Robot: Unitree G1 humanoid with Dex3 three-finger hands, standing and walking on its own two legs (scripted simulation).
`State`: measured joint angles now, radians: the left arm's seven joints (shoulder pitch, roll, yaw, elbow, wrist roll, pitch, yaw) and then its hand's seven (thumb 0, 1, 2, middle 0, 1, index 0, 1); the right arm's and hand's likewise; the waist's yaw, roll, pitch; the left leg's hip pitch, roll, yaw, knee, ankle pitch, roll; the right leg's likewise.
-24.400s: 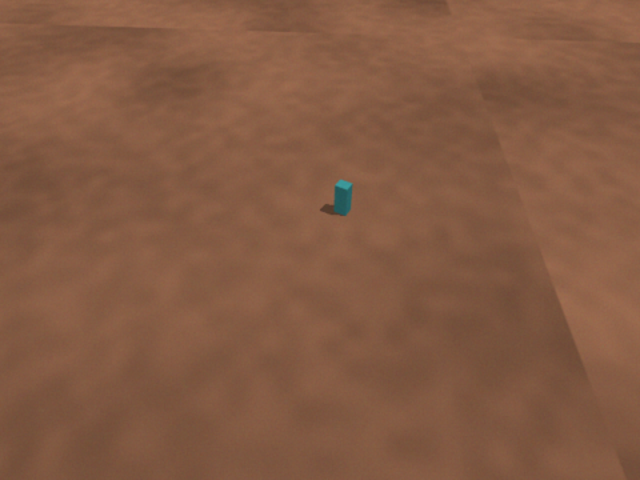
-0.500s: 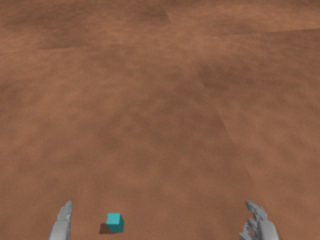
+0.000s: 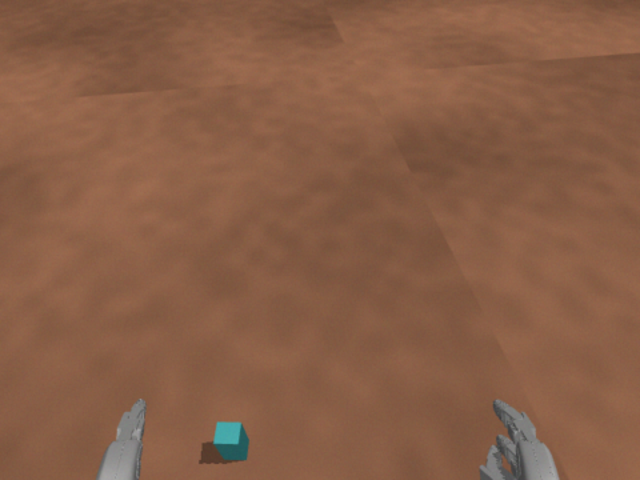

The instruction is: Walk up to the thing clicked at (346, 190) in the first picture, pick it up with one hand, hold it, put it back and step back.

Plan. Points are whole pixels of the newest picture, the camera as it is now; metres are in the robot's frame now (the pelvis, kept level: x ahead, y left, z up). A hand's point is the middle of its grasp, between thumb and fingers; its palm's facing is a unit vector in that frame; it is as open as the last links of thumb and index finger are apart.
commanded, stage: home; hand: left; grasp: from the side
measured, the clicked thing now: (232, 441) +0.36 +0.23 -0.64
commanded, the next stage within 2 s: stand in 0.66 s
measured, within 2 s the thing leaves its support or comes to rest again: neither
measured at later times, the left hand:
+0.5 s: hand (175, 472) +0.17 +0.18 -0.05, palm faces +0.10 -0.96 -0.28, open 17.5 cm
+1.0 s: hand (174, 470) +0.18 +0.18 -0.05, palm faces +0.11 -0.95 -0.28, open 14.6 cm
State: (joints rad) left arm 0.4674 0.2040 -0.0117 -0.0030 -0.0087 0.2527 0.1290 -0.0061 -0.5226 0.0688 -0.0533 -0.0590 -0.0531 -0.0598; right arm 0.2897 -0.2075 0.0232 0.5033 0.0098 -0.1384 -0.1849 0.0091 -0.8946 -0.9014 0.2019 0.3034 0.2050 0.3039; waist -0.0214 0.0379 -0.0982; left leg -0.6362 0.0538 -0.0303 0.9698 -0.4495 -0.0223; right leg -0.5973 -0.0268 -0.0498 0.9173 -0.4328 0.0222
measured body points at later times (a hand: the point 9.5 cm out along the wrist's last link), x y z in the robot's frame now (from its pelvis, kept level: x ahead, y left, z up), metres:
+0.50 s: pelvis +0.01 +0.00 +0.00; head +0.02 +0.00 +0.45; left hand +0.17 +0.23 -0.03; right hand +0.17 -0.24 -0.07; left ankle +0.03 +0.13 -0.69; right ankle +0.02 -0.14 -0.69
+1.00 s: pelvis +0.01 +0.00 +0.00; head +0.02 +0.00 +0.45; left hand +0.17 +0.23 -0.03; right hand +0.17 -0.24 -0.07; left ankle +0.03 +0.13 -0.69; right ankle +0.02 -0.14 -0.69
